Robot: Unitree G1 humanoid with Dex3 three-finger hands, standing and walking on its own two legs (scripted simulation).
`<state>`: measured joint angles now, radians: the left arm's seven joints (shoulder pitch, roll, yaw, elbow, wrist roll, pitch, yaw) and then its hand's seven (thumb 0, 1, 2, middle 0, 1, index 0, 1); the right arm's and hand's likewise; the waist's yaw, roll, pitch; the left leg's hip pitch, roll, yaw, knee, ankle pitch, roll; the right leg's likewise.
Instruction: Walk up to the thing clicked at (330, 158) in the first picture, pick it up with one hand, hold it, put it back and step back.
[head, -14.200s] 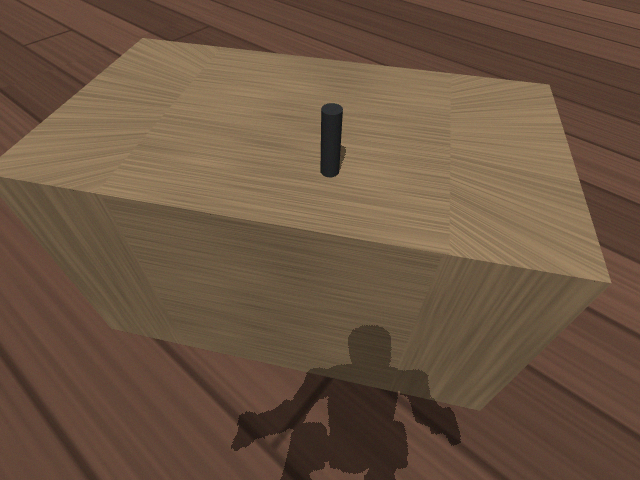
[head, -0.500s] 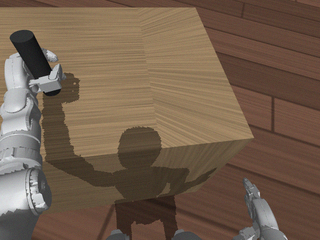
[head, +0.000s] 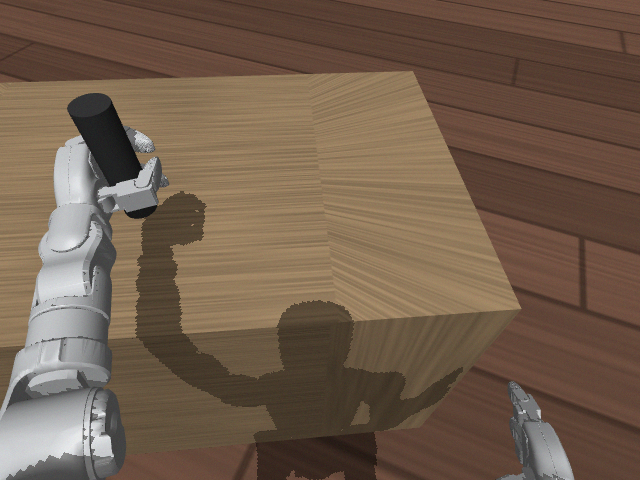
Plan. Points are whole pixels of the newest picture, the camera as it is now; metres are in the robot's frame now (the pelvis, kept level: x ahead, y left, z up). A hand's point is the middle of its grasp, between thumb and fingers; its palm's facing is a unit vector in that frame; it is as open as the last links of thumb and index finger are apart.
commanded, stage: lift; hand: left
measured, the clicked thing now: (118, 162) +0.45 +0.21 +0.17
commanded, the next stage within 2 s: hold in 0.94 s
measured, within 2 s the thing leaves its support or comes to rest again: neither
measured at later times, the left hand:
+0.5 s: hand (112, 190) +0.36 +0.18 +0.21, palm faces +0.16 -0.99 -0.01, open 5.0 cm
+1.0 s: hand (97, 186) +0.34 +0.17 +0.24, palm faces +0.15 -0.99 -0.01, open 5.0 cm
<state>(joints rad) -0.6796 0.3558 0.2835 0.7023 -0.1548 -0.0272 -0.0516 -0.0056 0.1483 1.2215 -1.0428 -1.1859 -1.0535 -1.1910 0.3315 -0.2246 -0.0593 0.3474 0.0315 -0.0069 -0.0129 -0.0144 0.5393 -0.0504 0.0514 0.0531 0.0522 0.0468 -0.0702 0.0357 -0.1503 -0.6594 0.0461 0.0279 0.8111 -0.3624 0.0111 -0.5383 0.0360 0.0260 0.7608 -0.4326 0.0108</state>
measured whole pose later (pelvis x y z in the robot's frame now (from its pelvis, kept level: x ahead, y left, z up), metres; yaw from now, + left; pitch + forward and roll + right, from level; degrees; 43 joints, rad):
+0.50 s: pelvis -0.02 -0.01 +0.02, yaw +2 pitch +3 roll +0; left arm -0.47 0.28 0.25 0.21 -0.20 0.32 -0.03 -0.01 0.16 1.20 -1.04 -1.19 -1.05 -1.19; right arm 0.31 -0.23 -0.05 0.49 0.04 -0.10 -0.06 -0.02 0.54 -0.05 0.05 0.05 0.05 0.05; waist -0.01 0.05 -0.10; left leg -0.44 0.02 0.02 0.66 -0.27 0.00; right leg -0.33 0.01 0.01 0.66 -0.38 0.00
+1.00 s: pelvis -0.01 -0.02 +0.02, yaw +2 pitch +1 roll +0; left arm -0.41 0.27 0.26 0.02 -0.23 0.48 -0.03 0.00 0.16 1.20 -1.04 -1.19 -1.05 -1.19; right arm 0.27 -0.24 -0.07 0.60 0.05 -0.18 -0.08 -0.02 0.53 -0.05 0.05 0.05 0.05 0.05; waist 0.01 0.06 -0.08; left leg -0.35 0.01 0.01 0.58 -0.25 0.00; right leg -0.25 0.00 0.00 0.60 -0.36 0.00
